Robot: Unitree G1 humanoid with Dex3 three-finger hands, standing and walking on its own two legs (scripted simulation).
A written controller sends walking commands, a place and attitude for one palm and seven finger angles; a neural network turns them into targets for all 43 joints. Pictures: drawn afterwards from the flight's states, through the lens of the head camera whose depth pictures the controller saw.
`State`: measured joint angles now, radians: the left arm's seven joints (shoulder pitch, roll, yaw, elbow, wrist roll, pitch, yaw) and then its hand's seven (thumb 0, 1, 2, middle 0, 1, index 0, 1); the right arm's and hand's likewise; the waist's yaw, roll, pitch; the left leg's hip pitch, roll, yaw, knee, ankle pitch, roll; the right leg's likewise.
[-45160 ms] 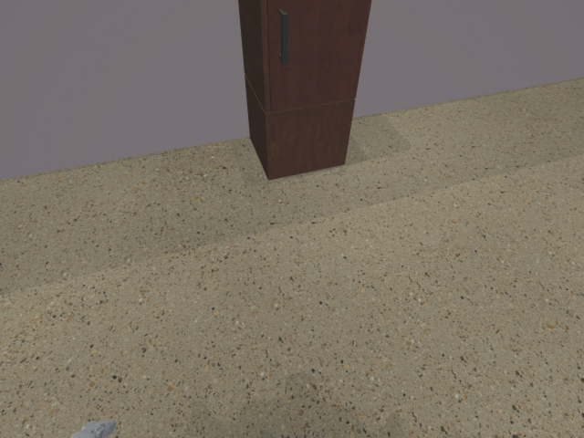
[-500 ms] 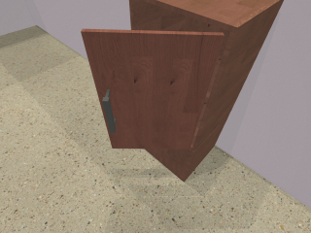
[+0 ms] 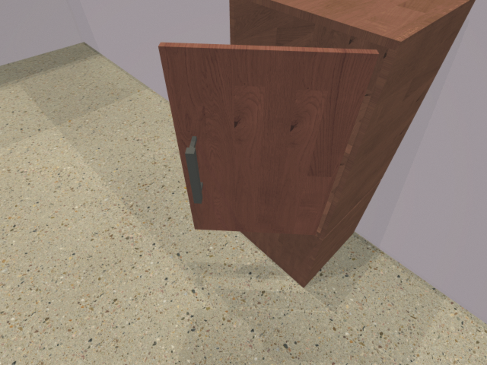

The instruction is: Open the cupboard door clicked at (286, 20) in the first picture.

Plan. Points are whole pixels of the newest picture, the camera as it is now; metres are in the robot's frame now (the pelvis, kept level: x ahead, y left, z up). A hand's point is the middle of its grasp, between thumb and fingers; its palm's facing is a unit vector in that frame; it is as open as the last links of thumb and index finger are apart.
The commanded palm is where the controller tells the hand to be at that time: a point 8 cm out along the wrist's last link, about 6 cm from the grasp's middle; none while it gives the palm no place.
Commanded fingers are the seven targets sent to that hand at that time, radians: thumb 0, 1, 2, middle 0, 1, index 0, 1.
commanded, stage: look again from close up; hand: left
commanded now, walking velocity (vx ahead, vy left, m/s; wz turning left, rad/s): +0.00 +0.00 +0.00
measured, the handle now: (196, 171) +0.55 +0.15 -0.04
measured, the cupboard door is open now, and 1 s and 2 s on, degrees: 43 43 43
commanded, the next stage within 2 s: raise the hand with hooked fingers in 0.18 s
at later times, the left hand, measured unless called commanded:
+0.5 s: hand (138, 304) +0.22 +0.19 -0.02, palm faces +0.21 -0.98 -0.06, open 7.7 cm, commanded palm +0.13 +0.24 -0.06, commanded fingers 0.00 0.62 0.78 -0.22 -0.48 -0.22 -0.48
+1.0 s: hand (135, 317) +0.21 +0.20 -0.05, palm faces +0.00 -1.00 -0.06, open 10.4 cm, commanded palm +0.17 +0.26 -0.05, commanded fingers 0.00 0.04 0.53 -0.26 -0.86 -0.26 -0.86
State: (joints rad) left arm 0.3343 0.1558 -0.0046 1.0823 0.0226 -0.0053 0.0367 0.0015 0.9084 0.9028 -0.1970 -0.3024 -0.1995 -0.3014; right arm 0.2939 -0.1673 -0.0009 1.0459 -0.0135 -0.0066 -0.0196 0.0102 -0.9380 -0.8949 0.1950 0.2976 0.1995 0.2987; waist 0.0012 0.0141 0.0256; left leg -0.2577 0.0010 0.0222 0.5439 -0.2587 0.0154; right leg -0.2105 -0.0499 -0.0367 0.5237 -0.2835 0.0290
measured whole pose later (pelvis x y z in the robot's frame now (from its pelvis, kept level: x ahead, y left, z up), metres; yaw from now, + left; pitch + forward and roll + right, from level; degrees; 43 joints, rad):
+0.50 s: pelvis +0.00 -0.01 -0.02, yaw +0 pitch +6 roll +0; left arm 0.37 0.17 0.16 0.20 -0.18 -0.37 -0.04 0.01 0.82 0.86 -0.20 -0.36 -0.20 -0.36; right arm 0.24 -0.21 -0.04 0.74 0.01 -0.26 -0.03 0.01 -0.91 -0.89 0.20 0.30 0.20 0.30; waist -0.03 -0.01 -0.09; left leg -0.52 0.00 0.02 0.76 -0.35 0.00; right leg -0.48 -0.06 -0.03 0.77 -0.40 0.02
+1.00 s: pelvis -0.01 -0.04 -0.10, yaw +0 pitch +17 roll -2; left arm 0.31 0.30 0.35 0.12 -0.38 -0.36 -0.48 0.01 0.26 0.63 -0.24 -0.72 -0.25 -0.71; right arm 0.19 -0.18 -0.01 0.61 0.04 -0.23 -0.07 0.01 -0.90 -0.89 0.20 0.30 0.20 0.30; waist 0.01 0.04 -0.14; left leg -1.00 0.06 -0.07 1.24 -0.53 -0.04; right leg -0.93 0.00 -0.10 1.21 -0.57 -0.03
